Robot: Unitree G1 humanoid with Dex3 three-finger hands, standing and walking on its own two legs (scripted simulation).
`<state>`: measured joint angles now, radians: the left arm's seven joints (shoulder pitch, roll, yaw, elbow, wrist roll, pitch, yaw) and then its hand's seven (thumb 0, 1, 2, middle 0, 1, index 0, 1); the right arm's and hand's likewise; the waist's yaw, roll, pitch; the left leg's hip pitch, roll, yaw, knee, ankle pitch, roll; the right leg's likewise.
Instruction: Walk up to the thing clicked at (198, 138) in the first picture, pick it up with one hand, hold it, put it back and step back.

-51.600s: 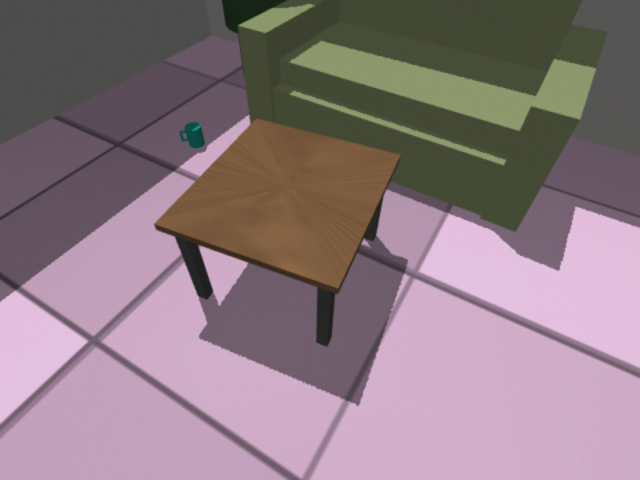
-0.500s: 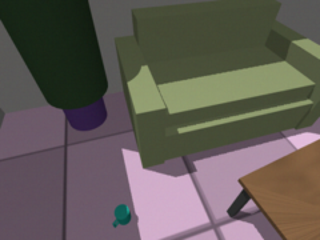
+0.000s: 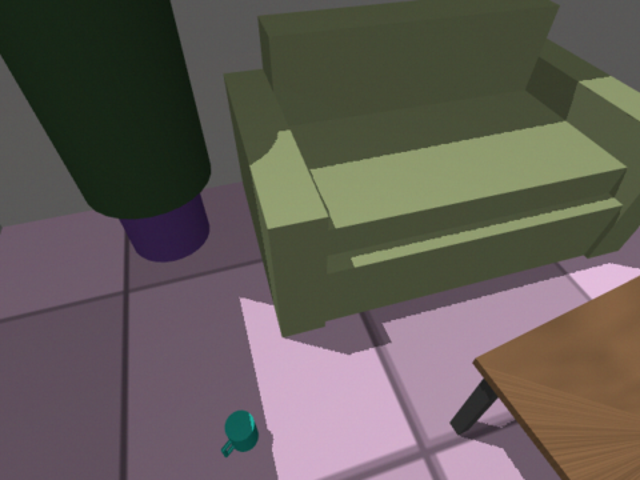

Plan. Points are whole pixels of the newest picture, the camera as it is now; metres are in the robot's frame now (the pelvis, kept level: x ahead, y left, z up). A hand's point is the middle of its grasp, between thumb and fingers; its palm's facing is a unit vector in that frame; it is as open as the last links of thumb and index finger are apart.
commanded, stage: stand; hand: left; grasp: from above
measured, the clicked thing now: (238, 436) +0.39 +0.23 -0.73
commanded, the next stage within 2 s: step back in 0.48 s
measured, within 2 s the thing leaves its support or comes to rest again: neither
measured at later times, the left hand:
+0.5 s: hand out of the picture +0.07 +0.25 -0.16, palm faces +0.01 -0.94 -0.33, open 7.4 cm
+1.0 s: hand out of the picture +0.06 +0.32 -0.18, palm faces -0.06 -0.93 -0.36, open 7.4 cm
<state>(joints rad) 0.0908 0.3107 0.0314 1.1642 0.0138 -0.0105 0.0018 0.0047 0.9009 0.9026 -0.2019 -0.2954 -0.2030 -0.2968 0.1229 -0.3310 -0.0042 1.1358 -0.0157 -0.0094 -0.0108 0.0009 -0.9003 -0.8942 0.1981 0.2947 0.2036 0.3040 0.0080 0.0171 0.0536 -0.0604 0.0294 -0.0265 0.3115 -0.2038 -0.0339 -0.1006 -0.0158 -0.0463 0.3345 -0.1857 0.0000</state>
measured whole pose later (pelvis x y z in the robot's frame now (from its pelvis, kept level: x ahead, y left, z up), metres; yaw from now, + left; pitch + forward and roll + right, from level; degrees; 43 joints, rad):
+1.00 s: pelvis -0.08 +0.06 -0.01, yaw -2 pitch -2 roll -2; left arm 0.06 0.40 0.07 0.89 0.01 0.06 0.02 0.00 0.90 0.90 -0.20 -0.29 -0.20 -0.30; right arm 0.15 -0.34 -0.05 0.93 -0.02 0.02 -0.02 0.00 -0.90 -0.89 0.20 0.30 0.21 0.30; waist -0.02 -0.04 0.20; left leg -0.27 0.00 0.01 0.56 -0.26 0.05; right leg -0.44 0.12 0.15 1.18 -0.52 0.01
